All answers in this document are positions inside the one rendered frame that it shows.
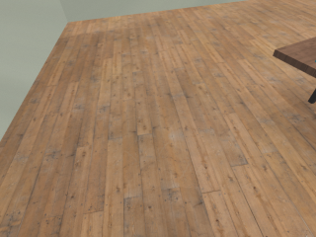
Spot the table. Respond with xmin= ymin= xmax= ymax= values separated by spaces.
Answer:
xmin=273 ymin=37 xmax=316 ymax=104

